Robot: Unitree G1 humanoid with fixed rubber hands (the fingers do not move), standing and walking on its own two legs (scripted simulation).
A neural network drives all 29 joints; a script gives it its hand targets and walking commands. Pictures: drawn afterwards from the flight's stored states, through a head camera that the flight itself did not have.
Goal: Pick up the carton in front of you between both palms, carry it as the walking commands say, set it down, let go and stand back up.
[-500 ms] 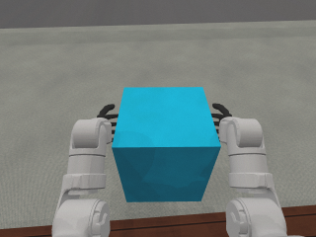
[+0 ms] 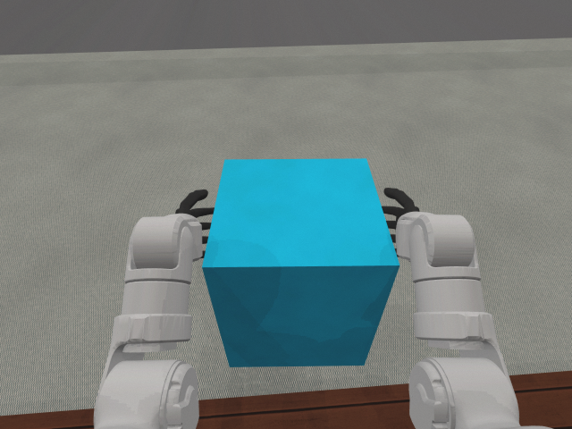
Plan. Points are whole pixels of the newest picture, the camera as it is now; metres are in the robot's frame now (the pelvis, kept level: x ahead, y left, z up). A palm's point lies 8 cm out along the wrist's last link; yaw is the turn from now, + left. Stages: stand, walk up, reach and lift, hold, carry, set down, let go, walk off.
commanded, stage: carry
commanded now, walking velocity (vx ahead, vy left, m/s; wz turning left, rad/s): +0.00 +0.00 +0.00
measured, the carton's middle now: (296, 265) +0.35 +0.00 +0.05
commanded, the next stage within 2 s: none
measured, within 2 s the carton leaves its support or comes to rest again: neither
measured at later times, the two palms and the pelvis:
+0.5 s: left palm (178, 215) +0.39 +0.17 +0.12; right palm (382, 211) +0.39 -0.13 +0.12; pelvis +0.05 +0.02 +0.00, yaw +1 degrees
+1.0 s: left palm (229, 149) +0.61 +0.13 +0.09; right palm (377, 143) +0.63 -0.17 +0.08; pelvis +0.26 -0.04 +0.00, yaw +2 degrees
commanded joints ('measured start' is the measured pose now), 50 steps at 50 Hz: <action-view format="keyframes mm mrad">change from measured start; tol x32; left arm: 1 -741 -1123 -569 -123 -432 -27 -248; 50 -754 -1132 -684 -384 -495 -64 -244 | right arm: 1 -719 1126 570 -108 425 -29 236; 50 -666 1143 672 -301 417 -72 180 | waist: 1 2 -7 -370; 19 23 -96 -304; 23 -66 283 -218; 38 -24 169 -300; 42 60 -335 -481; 50 46 -121 -445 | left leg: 1 114 115 -117 -62 127 21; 16 -202 0 -7 176 -194 32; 27 538 303 -464 -171 70 228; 39 228 125 -26 104 533 45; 42 -410 -75 -99 708 -303 -2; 50 -389 41 -100 464 -144 -12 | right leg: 1 147 -145 149 -81 176 -3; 17 200 -295 396 -265 -433 -152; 26 -594 -39 125 537 -289 23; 39 162 60 -47 -59 108 -10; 42 635 -339 751 -153 83 -202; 50 433 -245 367 -133 298 -173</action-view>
